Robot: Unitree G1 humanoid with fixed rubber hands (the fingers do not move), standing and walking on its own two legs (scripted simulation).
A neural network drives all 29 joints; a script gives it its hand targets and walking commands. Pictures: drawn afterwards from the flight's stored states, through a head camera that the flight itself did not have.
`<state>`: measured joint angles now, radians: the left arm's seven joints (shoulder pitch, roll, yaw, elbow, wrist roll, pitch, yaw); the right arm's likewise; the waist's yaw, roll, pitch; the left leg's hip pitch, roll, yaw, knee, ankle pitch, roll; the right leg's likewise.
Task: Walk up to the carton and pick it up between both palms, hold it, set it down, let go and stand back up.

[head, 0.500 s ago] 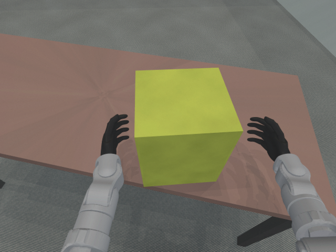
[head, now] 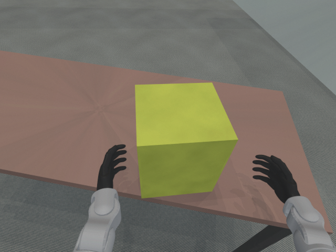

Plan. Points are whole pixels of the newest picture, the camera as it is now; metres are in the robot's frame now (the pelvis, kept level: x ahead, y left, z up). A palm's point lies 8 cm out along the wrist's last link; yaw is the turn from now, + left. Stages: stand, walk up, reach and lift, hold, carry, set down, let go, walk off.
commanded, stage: set down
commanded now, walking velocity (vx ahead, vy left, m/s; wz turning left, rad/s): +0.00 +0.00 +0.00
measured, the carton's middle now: (176, 141) +0.40 +0.00 +0.03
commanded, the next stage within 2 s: none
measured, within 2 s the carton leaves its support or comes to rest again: neither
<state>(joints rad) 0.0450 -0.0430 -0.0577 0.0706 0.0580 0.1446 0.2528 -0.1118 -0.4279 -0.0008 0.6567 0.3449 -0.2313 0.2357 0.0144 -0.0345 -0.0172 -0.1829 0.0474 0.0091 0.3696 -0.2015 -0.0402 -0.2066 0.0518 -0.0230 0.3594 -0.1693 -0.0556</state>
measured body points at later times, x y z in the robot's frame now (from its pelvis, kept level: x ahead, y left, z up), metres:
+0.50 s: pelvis +0.00 +0.00 +0.00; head -0.03 +0.01 +0.45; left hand +0.23 +0.15 +0.05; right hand +0.23 -0.27 +0.03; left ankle -0.01 +0.14 -0.75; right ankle +0.01 -0.08 -0.75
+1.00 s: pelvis +0.00 +0.00 +0.00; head -0.03 +0.02 +0.45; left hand +0.22 +0.17 +0.02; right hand +0.19 -0.26 +0.02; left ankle -0.01 +0.14 -0.75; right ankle +0.01 -0.08 -0.75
